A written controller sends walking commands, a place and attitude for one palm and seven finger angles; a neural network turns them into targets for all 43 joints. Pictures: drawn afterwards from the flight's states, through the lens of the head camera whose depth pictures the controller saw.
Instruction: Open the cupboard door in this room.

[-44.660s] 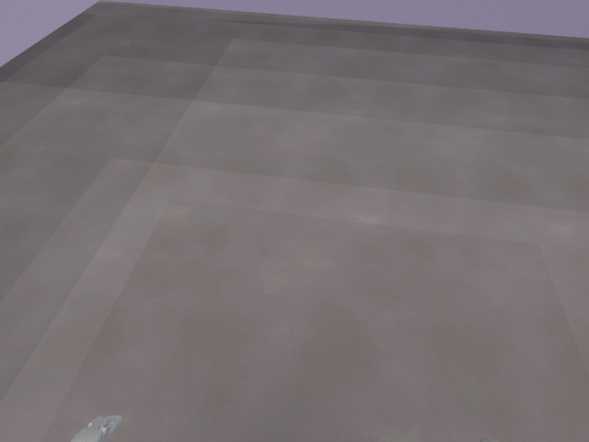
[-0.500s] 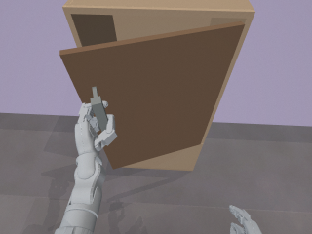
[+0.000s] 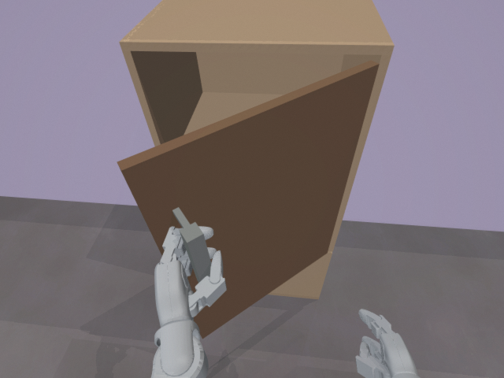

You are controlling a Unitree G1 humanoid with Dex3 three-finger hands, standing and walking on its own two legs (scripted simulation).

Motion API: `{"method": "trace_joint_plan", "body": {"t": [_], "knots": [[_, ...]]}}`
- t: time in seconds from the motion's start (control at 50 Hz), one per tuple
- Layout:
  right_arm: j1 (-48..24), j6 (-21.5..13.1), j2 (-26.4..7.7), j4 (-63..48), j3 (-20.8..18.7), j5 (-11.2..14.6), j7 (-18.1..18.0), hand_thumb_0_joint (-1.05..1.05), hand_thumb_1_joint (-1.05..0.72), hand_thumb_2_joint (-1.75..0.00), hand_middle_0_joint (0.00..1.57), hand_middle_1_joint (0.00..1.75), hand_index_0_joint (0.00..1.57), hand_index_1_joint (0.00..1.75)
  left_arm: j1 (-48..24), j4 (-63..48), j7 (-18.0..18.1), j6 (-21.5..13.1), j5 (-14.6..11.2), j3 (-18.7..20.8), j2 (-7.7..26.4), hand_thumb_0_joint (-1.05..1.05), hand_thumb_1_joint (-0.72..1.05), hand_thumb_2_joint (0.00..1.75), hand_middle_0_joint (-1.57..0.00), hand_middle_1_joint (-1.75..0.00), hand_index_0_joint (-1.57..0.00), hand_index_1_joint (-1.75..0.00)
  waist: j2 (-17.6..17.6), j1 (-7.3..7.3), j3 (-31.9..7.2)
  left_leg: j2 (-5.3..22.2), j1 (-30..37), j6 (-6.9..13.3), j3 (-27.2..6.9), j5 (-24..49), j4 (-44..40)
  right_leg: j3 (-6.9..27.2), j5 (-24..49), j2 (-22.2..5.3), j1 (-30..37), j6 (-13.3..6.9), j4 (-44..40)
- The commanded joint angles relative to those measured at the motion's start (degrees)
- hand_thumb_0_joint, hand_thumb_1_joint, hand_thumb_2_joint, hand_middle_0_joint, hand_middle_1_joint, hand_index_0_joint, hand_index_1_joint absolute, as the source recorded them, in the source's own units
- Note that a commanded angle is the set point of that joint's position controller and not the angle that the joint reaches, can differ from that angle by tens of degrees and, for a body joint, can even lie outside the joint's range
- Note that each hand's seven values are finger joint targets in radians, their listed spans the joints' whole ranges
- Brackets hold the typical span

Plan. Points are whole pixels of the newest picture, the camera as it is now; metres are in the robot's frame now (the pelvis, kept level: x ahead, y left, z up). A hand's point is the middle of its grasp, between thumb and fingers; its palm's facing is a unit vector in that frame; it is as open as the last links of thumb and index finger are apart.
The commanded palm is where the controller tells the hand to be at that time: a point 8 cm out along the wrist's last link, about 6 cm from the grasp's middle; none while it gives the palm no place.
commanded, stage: open thumb and fingers to let go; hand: left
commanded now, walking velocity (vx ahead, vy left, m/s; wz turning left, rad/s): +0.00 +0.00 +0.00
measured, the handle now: (193, 249) +0.29 +0.11 +0.08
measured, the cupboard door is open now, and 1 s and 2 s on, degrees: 41 38 40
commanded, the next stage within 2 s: slide the hand sideways off the handle in 0.76 s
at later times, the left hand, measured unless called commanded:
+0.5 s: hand (203, 267) +0.26 +0.09 +0.08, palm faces +0.32 -0.95 +0.01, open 13.1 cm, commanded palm +0.22 +0.12 +0.08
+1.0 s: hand (200, 281) +0.24 +0.09 +0.08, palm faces +0.02 -1.00 -0.07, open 15.8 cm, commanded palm +0.22 +0.11 +0.08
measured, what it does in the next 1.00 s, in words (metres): stands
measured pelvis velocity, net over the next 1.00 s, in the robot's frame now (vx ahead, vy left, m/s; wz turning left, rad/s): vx -0.02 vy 0.03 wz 0.01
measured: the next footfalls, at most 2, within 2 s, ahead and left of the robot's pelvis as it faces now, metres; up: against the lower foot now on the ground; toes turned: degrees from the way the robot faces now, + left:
none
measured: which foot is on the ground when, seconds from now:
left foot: down 0.00-1.00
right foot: down 0.00-1.00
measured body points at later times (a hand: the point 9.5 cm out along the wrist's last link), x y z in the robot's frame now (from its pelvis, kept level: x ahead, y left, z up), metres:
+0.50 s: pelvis -0.01 +0.01 +0.00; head +0.01 -0.01 +0.45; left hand +0.24 +0.14 +0.08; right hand +0.16 -0.21 -0.10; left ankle -0.01 +0.15 -0.70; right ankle +0.01 -0.09 -0.70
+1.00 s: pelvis -0.02 +0.03 -0.01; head +0.00 +0.01 +0.44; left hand +0.24 +0.14 +0.08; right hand +0.17 -0.18 -0.09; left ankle -0.01 +0.15 -0.70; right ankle +0.01 -0.09 -0.70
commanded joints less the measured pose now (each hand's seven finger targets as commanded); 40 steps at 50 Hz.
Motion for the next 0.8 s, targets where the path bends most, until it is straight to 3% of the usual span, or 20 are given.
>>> {"method": "trace_joint_plan", "body": {"t": [0.0, 0.06, 0.16, 0.32, 0.36, 0.42, 0.46, 0.54, 0.56, 0.58, 0.68, 0.72, 0.78], "knots": [[-7.11, -3.08, -3.46, -8.05, -1.18, -0.48, -1.10, 0.00, -0.90, -0.90, 0.20, 0.30, 0.20, 0.30, -12.87, -9.59, 2.86, -4.21, 0.55, 6.14, -3.98, 0.00, 0.62, 0.78, -0.38, -1.32, -0.38, -1.32, -10.51, 0.96, -6.10, -3.76, -1.64, 2.72, 2.17, 8.67, -2.92, 7.00, 7.39, -2.66, 5.03, 2.21, -13.05], [-6.38, -3.26, -3.77, -7.96, -1.48, -0.54, -1.19, 0.00, -0.90, -0.90, 0.20, 0.30, 0.20, 0.30, -14.74, -10.00, 1.73, -4.98, 1.20, 4.45, -4.70, 0.00, 0.41, 0.69, -0.36, -1.30, -0.36, -1.30, -8.80, 0.75, -9.06, -3.66, -0.98, 2.90, 2.25, 10.07, -3.24, 7.22, 10.20, -3.07, 6.33, 2.24, -11.96], [-4.90, -3.41, -4.34, -7.89, -1.93, -0.39, -1.11, 0.00, -0.90, -0.90, 0.20, 0.30, 0.20, 0.30, -13.73, -9.00, -0.73, -5.46, 2.15, 2.57, -5.54, 0.00, 0.06, 0.54, -0.34, -1.26, -0.34, -1.26, -8.18, 0.33, -10.74, -3.18, -0.90, 3.13, 2.38, 11.77, -3.73, 6.03, 15.44, -2.97, 7.07, 2.21, -9.74], [-5.38, -3.33, -4.51, -8.38, -1.82, 0.03, -1.89, 0.00, -0.90, -0.90, 0.20, 0.30, 0.20, 0.30, -14.85, -8.24, -1.37, -5.06, 0.60, 5.48, -3.54, 0.00, -0.50, 0.30, -0.30, -1.20, -0.30, -1.20, -9.83, 0.98, -8.19, -3.25, -1.49, 3.05, 2.31, 9.57, -4.35, 5.92, 9.35, -2.80, 6.16, 1.93, -11.52], [-5.48, -3.56, -4.35, -8.70, -1.84, -0.10, -1.70, 0.00, -0.90, -0.90, 0.20, 0.30, 0.20, 0.30, -14.93, -8.77, -0.69, -5.23, 1.09, 3.94, -5.14, 0.00, -0.50, 0.30, -0.30, -1.20, -0.30, -1.20, -8.85, 0.94, -8.65, -3.14, -0.98, 3.08, 2.30, 10.14, -4.30, 5.28, 9.77, -2.54, 5.48, 1.80, -10.58], [-4.99, -3.90, -4.47, -8.51, -2.10, -0.06, -1.25, 0.00, -0.90, -0.90, 0.20, 0.30, 0.20, 0.30, -16.42, -9.56, 0.60, -5.43, 2.29, 2.82, -6.00, 0.00, -0.50, 0.30, -0.27, -1.05, -0.27, -1.05, -6.46, 0.65, -9.74, -2.84, -0.35, 2.95, 2.08, 10.80, -4.25, 3.74, 10.47, -1.95, 4.37, 1.28, -8.62], [-4.56, -4.21, -4.46, -8.72, -2.22, 0.01, -0.79, 0.00, -0.90, -0.90, 0.20, 0.30, 0.20, 0.30, -15.14, -9.58, 1.04, -5.44, 2.87, 0.83, -7.84, 0.00, -0.50, 0.30, -0.26, -0.95, -0.26, -0.95, -5.99, 0.51, -10.03, -2.53, -0.14, 2.85, 2.05, 11.84, -4.14, 2.64, 11.89, -1.48, 3.68, 1.11, -7.13], [-4.24, -4.33, -4.73, -8.82, -2.32, 0.18, -0.55, 0.00, -0.90, -0.90, 0.20, 0.30, 0.20, 0.30, -15.41, -9.92, 1.43, -5.02, 2.92, -0.01, -8.17, 0.00, -0.50, 0.30, -0.22, -0.75, -0.22, -0.75, -6.91, 0.34, -10.63, -2.23, -0.33, 2.69, 1.62, 12.71, -4.31, 1.71, 12.79, -1.06, 3.60, 0.92, -5.93], [-4.46, -4.36, -4.65, -9.11, -2.26, 0.29, -0.39, 0.00, -0.90, -0.90, 0.20, 0.30, 0.20, 0.30, -15.40, -10.19, 1.45, -4.68, 2.93, -1.42, -9.62, 0.00, -0.50, 0.30, -0.22, -0.70, -0.22, -0.70, -5.48, 0.27, -10.12, -2.24, -0.21, 2.70, 1.73, 12.48, -4.29, 1.59, 12.42, -1.01, 3.07, 0.89, -5.95], [-4.16, -4.38, -4.74, -9.10, -2.17, 0.24, -0.35, 0.00, -0.90, -0.90, 0.20, 0.30, 0.20, 0.30, -15.53, -9.69, 1.69, -4.28, 2.79, -1.08, -9.29, 0.00, -0.50, 0.30, -0.21, -0.65, -0.21, -0.65, -6.61, 0.18, -9.89, -2.25, -0.56, 2.73, 1.57, 12.36, -4.29, 1.50, 12.29, -0.95, 3.11, 0.90, -6.06], [-5.05, -3.88, -4.70, -9.13, -1.82, 0.44, -0.31, 0.00, -0.90, -0.90, 0.20, 0.30, 0.20, 0.30, -18.50, -9.46, 2.96, -2.43, 2.93, -1.76, -10.28, 0.00, -0.50, 0.30, -0.17, -0.40, -0.17, -0.40, -5.77, 0.23, -8.85, -2.15, -0.59, 2.56, 1.14, 11.67, -4.70, 0.87, 10.29, -0.70, 2.08, 0.71, -5.81], [-5.45, -3.55, -4.78, -9.07, -1.80, 0.53, -0.32, 0.00, -0.90, -0.90, 0.20, 0.30, 0.20, 0.30, -17.68, -8.16, 3.28, -1.58, 2.68, -0.80, -9.82, 0.00, -0.50, 0.30, -0.15, -0.30, -0.15, -0.30, -6.53, 0.87, -8.52, -2.13, -0.81, 2.46, 0.96, 11.48, -5.09, 0.76, 9.74, -0.58, 2.43, 0.61, -6.11], [-5.64, -3.15, -4.48, -9.02, -1.81, 0.54, -0.27, 0.00, -0.90, -0.90, 0.20, 0.30, 0.20, 0.30, -18.57, -8.60, 3.70, -1.07, 2.61, -1.03, -10.66, 0.00, -0.50, 0.30, -0.15, -0.30, -0.15, -0.30, -7.15, 0.84, -9.97, -2.16, -0.25, 2.40, 1.17, 12.28, -5.03, 0.73, 10.55, -0.55, 3.12, 0.63, -5.95]]}}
